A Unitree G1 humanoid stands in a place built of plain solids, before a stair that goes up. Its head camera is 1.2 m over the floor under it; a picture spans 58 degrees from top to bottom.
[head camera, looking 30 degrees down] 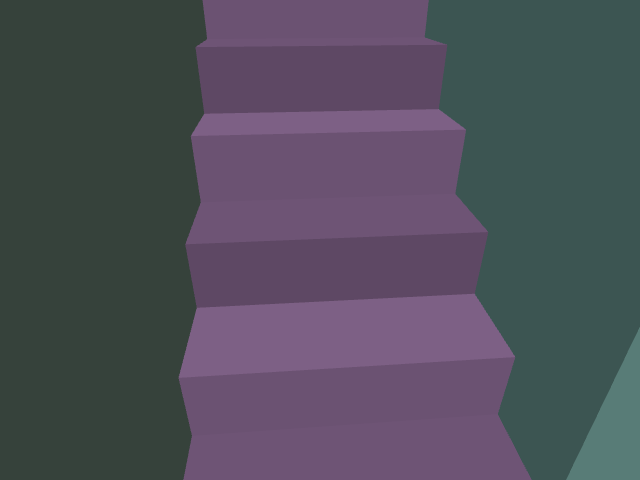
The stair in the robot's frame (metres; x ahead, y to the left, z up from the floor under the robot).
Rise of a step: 0.21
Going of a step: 0.26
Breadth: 0.81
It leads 5 degrees to the left of straight ahead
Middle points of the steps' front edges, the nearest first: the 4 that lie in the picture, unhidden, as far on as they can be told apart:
0.74 -0.08 0.42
1.00 -0.06 0.63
1.26 -0.03 0.84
1.51 -0.01 1.05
